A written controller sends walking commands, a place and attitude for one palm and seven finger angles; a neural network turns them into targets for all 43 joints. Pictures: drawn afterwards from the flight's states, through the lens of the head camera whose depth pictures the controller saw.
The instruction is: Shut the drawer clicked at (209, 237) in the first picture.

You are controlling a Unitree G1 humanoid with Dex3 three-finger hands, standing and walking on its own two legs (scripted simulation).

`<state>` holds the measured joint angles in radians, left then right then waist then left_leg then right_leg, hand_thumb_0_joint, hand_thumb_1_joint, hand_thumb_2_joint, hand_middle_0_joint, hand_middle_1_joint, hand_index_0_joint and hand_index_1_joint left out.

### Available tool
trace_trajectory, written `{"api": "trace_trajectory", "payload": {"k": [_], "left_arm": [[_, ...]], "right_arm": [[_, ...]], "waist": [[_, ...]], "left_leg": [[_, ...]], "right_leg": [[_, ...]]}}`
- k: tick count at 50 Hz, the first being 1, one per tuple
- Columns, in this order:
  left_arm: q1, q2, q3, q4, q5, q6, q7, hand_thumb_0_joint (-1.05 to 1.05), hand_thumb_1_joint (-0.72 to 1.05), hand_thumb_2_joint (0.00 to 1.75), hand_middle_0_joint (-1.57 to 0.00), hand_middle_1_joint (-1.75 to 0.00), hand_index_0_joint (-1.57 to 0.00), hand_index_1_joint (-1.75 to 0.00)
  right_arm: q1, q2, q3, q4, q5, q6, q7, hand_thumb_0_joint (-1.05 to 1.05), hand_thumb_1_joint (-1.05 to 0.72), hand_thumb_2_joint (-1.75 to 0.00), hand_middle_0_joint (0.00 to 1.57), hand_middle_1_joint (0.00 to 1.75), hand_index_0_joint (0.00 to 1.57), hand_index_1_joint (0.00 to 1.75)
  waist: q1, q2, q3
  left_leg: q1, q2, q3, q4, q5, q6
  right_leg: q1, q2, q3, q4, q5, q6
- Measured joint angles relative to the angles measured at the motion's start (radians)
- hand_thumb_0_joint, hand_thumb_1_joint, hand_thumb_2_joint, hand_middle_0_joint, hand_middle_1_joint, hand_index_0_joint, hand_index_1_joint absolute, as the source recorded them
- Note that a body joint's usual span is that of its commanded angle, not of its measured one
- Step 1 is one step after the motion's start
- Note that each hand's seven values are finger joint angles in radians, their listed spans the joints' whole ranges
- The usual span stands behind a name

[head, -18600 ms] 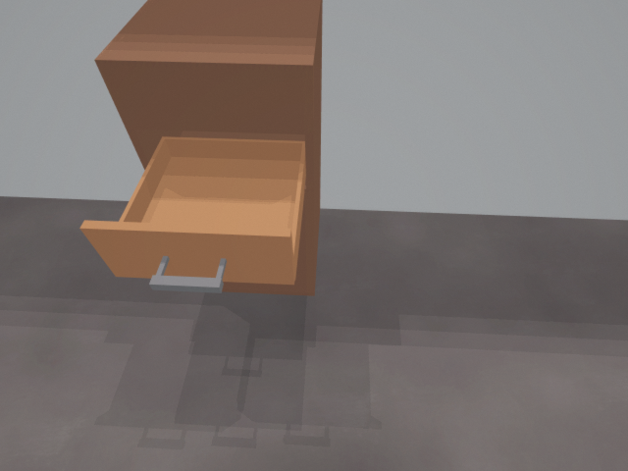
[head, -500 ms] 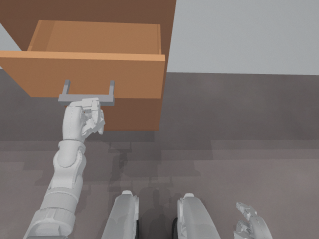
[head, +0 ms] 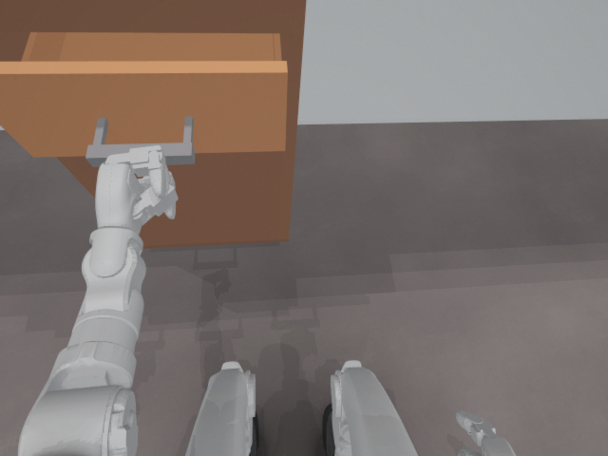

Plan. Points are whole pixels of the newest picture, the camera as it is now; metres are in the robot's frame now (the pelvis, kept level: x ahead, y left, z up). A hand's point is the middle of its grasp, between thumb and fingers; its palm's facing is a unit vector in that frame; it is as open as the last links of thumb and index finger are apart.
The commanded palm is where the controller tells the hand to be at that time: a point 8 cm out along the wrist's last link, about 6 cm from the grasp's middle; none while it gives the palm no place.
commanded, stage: push the drawer shut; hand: left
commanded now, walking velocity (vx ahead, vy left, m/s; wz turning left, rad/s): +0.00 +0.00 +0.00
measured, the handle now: (144, 140) +0.52 +0.21 +0.02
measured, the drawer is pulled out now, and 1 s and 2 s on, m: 0.06 0.00 0.00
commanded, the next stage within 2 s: pull the fist back off the drawer in 0.76 s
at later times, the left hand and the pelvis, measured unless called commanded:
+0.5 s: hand (173, 148) +0.51 +0.17 +0.02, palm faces +0.03 -1.00 -0.04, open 3.2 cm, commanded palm +0.50 +0.20 +0.02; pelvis -0.01 +0.00 -0.01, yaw -1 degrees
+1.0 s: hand (166, 148) +0.51 +0.18 +0.01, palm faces +0.04 -1.00 -0.05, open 2.7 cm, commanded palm +0.52 +0.19 +0.02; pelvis -0.03 +0.01 -0.03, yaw -1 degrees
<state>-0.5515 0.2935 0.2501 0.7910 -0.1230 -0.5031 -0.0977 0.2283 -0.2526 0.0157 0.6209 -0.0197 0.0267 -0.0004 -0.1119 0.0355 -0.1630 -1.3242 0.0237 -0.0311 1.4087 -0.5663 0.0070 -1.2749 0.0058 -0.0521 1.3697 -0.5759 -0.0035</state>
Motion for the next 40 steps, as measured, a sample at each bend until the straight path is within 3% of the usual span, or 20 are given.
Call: {"api": "trace_trajectory", "payload": {"k": [25, 33, 40], "left_arm": [[-0.309, 0.131, 0.113, 0.292, 0.065, -0.01, -0.027, 0.02, 0.84, 0.92, -1.4, -1.6, -1.4, -1.6], [-0.345, 0.145, 0.114, 0.32, 0.078, -0.013, -0.029, -0.03, 0.76, 0.95, -1.4, -1.6, -1.4, -1.6], [-0.405, 0.182, 0.099, 0.371, 0.091, -0.004, -0.027, -0.06, 0.69, 0.97, -1.4, -1.6, -1.4, -1.6]], "right_arm": [[0.05, -0.005, 0.026, 0.004, -0.028, 0.045, 0.017, 0.0, -0.9, -0.89, 0.21, 0.3, 0.2, 0.3], [0.065, -0.005, 0.033, 0.021, -0.032, 0.054, 0.018, 0.0, -0.9, -0.89, 0.21, 0.3, 0.2, 0.3], [0.057, -0.007, 0.046, 0.028, -0.036, 0.038, 0.01, 0.0, -0.9, -0.89, 0.21, 0.3, 0.2, 0.3]], "waist": [[-0.065, 0.01, 0.014], [-0.066, 0.008, 0.021], [-0.082, 0.002, 0.022]], "left_leg": [[-0.1, 0.01, -0.009, 0.054, -0.002, 0.007], [-0.124, 0.006, -0.019, 0.064, 0.006, 0.007], [-0.163, 0.0, -0.037, 0.085, 0.019, 0.006]], "right_leg": [[-0.092, 0.011, -0.007, 0.035, 0.01, 0.004], [-0.109, 0.008, -0.017, 0.04, 0.015, 0.005], [-0.138, 0.004, -0.034, 0.053, 0.025, 0.003]]}}
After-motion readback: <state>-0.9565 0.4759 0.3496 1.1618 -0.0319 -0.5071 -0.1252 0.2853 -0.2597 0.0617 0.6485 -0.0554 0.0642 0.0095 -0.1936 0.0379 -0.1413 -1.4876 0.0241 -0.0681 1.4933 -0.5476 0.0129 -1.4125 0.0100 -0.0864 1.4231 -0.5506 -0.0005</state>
